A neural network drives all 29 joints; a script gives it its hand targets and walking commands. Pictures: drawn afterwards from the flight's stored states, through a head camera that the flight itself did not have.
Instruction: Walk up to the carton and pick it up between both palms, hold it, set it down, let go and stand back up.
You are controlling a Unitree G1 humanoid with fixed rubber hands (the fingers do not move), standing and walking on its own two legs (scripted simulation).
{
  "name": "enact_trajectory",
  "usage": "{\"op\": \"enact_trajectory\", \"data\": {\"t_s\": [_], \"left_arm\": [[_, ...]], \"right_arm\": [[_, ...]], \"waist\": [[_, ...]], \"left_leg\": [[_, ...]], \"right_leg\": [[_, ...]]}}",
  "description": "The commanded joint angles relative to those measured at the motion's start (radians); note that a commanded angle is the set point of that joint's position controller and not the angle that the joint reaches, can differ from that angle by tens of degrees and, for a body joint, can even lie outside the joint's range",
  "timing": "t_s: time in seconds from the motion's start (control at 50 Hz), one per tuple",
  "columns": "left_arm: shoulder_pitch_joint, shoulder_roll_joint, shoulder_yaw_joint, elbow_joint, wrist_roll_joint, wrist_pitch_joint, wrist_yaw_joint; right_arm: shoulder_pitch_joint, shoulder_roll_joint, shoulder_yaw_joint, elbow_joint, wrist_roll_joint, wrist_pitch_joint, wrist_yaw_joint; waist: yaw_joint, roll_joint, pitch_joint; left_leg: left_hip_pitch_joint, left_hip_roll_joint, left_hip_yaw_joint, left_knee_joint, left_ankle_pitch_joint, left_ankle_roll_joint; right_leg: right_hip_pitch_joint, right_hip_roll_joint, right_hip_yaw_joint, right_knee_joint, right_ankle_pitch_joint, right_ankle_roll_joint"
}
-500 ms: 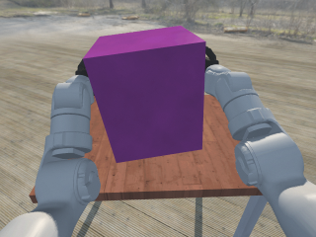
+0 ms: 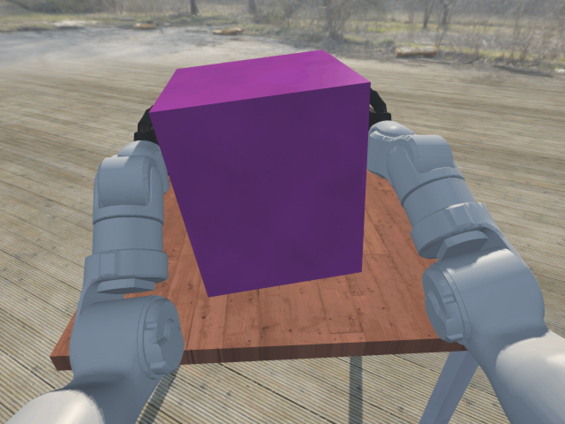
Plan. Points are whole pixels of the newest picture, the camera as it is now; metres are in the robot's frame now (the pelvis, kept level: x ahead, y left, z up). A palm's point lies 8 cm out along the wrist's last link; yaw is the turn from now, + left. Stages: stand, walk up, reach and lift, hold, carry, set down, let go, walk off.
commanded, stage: hold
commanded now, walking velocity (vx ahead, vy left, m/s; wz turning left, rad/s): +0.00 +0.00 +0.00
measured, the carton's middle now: (267, 168) +0.37 +0.00 +0.28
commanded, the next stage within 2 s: none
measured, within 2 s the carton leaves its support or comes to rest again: neither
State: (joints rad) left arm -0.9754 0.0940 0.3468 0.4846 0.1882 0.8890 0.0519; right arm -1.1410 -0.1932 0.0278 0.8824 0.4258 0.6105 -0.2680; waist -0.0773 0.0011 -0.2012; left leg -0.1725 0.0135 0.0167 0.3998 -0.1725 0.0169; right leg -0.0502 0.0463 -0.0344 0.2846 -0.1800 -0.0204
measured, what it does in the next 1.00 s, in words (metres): stands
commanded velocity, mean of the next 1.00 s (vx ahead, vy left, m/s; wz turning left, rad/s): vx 0.00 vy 0.00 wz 0.00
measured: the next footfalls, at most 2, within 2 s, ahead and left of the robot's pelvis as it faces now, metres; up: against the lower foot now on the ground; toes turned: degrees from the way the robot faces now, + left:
none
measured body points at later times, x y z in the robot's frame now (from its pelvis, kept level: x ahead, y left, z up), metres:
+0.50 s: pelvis +0.00 +0.00 +0.00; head -0.11 +0.02 +0.44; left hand +0.38 +0.16 +0.30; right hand +0.38 -0.15 +0.32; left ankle +0.03 +0.10 -0.75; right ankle -0.01 -0.10 -0.75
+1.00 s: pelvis -0.01 +0.00 +0.00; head -0.11 +0.02 +0.44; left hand +0.38 +0.16 +0.30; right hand +0.38 -0.15 +0.32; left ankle +0.03 +0.10 -0.75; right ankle -0.01 -0.10 -0.75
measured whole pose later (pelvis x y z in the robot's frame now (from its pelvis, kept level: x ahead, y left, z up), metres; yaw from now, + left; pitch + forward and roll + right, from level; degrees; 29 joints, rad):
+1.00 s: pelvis -0.01 +0.00 +0.00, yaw +0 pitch -2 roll -2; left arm -1.01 0.12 0.34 0.56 0.17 0.86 0.05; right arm -1.17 -0.19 0.01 0.93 0.41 0.61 -0.27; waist -0.08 0.00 -0.22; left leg -0.20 0.02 0.01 0.40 -0.16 0.01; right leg -0.08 0.05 -0.04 0.28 -0.17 -0.03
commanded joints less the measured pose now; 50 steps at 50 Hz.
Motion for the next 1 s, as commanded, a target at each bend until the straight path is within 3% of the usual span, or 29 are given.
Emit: {"op": "enact_trajectory", "data": {"t_s": [0.0,0.04,0.1,0.14,0.18,0.24,0.3,0.32,0.38,0.42,0.48,0.54,0.58,0.6,0.66,0.68,0.74,0.8,0.86,0.94,0.98], "left_arm": [[-0.839,-0.560,-0.359,-0.162,-0.177,-0.084,-0.146],[-0.848,-0.545,-0.340,-0.171,-0.174,-0.087,-0.146],[-0.843,-0.557,-0.363,-0.197,-0.179,-0.082,-0.147],[-0.837,-0.547,-0.355,-0.184,-0.180,-0.082,-0.153],[-0.827,-0.549,-0.359,-0.206,-0.178,-0.081,-0.154],[-0.828,-0.542,-0.349,-0.173,-0.169,-0.077,-0.159],[-0.841,-0.568,-0.387,-0.230,-0.194,-0.080,-0.149],[-0.844,-0.577,-0.393,-0.228,-0.194,-0.079,-0.146],[-0.851,-0.548,-0.354,-0.173,-0.170,-0.078,-0.147],[-0.827,-0.542,-0.331,-0.157,-0.161,-0.078,-0.151],[-0.853,-0.554,-0.354,-0.156,-0.179,-0.082,-0.152],[-0.866,-0.529,-0.319,-0.132,-0.168,-0.091,-0.155],[-0.878,-0.544,-0.340,-0.156,-0.194,-0.100,-0.152],[-0.893,-0.545,-0.346,-0.143,-0.197,-0.099,-0.149],[-0.857,-0.562,-0.323,-0.068,-0.175,-0.093,-0.153],[-0.858,-0.545,-0.304,-0.050,-0.170,-0.096,-0.155],[-0.904,-0.542,-0.327,-0.109,-0.191,-0.111,-0.148],[-0.891,-0.532,-0.302,-0.058,-0.186,-0.109,-0.150],[-0.892,-0.539,-0.322,-0.092,-0.195,-0.111,-0.147],[-0.888,-0.560,-0.343,-0.109,-0.205,-0.109,-0.144],[-0.878,-0.544,-0.327,-0.083,-0.190,-0.105,-0.141]], "right_arm": [[-0.800,0.640,0.148,-0.322,0.142,0.004,0.134],[-0.804,0.659,0.156,-0.311,0.141,0.004,0.137],[-0.772,0.634,0.157,-0.297,0.154,0.011,0.134],[-0.786,0.642,0.160,-0.324,0.148,0.008,0.131],[-0.780,0.635,0.174,-0.338,0.159,0.008,0.128],[-0.778,0.634,0.155,-0.314,0.145,0.012,0.127],[-0.811,0.654,0.180,-0.400,0.164,0.003,0.126],[-0.807,0.646,0.173,-0.395,0.162,0.005,0.125],[-0.804,0.648,0.155,-0.317,0.140,0.013,0.131],[-0.804,0.655,0.165,-0.310,0.141,0.010,0.138],[-0.807,0.639,0.139,-0.298,0.138,0.007,0.137],[-0.801,0.650,0.141,-0.256,0.132,0.013,0.136],[-0.830,0.658,0.147,-0.304,0.141,0.001,0.139],[-0.817,0.646,0.133,-0.273,0.139,0.007,0.140],[-0.836,0.627,0.110,-0.267,0.121,-0.002,0.140],[-0.846,0.635,0.112,-0.255,0.112,-0.002,0.140],[-0.854,0.653,0.123,-0.266,0.131,-0.007,0.142],[-0.859,0.651,0.108,-0.248,0.119,-0.006,0.142],[-0.845,0.648,0.117,-0.257,0.135,-0.006,0.138],[-0.845,0.642,0.116,-0.293,0.135,-0.008,0.134],[-0.830,0.633,0.112,-0.251,0.134,-0.001,0.136]], "waist": [[-0.011,0.057,-0.265],[0.001,0.037,-0.279],[-0.022,0.070,-0.285],[-0.019,0.047,-0.287],[-0.016,0.050,-0.300],[-0.022,0.050,-0.240],[-0.016,0.068,-0.337],[-0.021,0.088,-0.315],[-0.005,0.050,-0.232],[0.013,0.021,-0.248],[-0.013,0.061,-0.267],[-0.002,0.035,-0.244],[-0.001,0.030,-0.311],[-0.015,0.055,-0.281],[-0.009,0.065,-0.233],[0.001,0.041,-0.229],[-0.004,0.048,-0.294],[0.003,0.023,-0.273],[-0.006,0.054,-0.295],[-0.016,0.071,-0.303],[-0.012,0.070,-0.262]], "left_leg": [[0.194,-0.016,-0.057,-0.032,0.224,-0.059],[0.183,-0.018,-0.054,-0.039,0.200,-0.044],[0.211,-0.015,-0.060,-0.024,0.257,-0.063],[0.198,-0.019,-0.058,-0.028,0.236,-0.056],[0.218,-0.018,-0.061,-0.017,0.296,-0.062],[0.198,-0.018,-0.058,-0.033,0.233,-0.055],[0.224,-0.020,-0.058,-0.008,0.281,-0.061],[0.223,-0.020,-0.060,-0.007,0.283,-0.067],[0.186,-0.014,-0.059,-0.044,0.188,-0.047],[0.175,-0.013,-0.054,-0.048,0.202,-0.039],[0.185,-0.015,-0.055,-0.037,0.206,-0.054],[0.173,-0.015,-0.051,-0.049,0.181,-0.043],[0.185,-0.015,-0.054,-0.034,0.209,-0.045],[0.187,-0.014,-0.056,-0.034,0.198,-0.051],[0.157,-0.013,-0.053,-0.052,0.136,-0.046],[0.141,-0.015,-0.050,-0.059,0.117,-0.035],[0.172,-0.012,-0.056,-0.043,0.169,-0.040],[0.152,-0.016,-0.054,-0.050,0.138,-0.033],[0.156,-0.019,-0.055,-0.037,0.189,-0.048],[0.166,-0.020,-0.058,-0.035,0.175,-0.053],[0.159,-0.017,-0.061,-0.045,0.157,-0.049]], "right_leg": [[-0.043,0.023,0.049,-0.049,0.185,0.063],[-0.043,0.016,0.054,-0.049,0.178,0.070],[-0.022,0.023,0.052,-0.039,0.236,0.063],[-0.022,0.019,0.052,-0.043,0.227,0.068],[0.004,0.027,0.050,-0.035,0.280,0.068],[-0.034,0.015,0.056,-0.049,0.224,0.068],[-0.007,0.024,0.051,-0.034,0.257,0.068],[-0.021,0.024,0.050,-0.034,0.258,0.066],[-0.062,0.018,0.050,-0.049,0.157,0.066],[-0.027,0.021,0.057,-0.049,0.174,0.064],[-0.044,0.018,0.058,-0.049,0.178,0.059],[-0.048,0.018,0.057,-0.052,0.161,0.063],[-0.038,0.023,0.054,-0.048,0.184,0.061],[-0.059,0.017,0.055,-0.052,0.175,0.060],[-0.071,0.011,0.062,-0.068,0.111,0.053],[-0.068,0.008,0.064,-0.068,0.098,0.058],[-0.061,0.013,0.061,-0.053,0.144,0.060],[-0.072,0.012,0.061,-0.065,0.109,0.062],[-0.051,0.014,0.061,-0.053,0.173,0.061],[-0.059,0.013,0.061,-0.057,0.152,0.061],[-0.071,0.013,0.061,-0.061,0.126,0.059]]}}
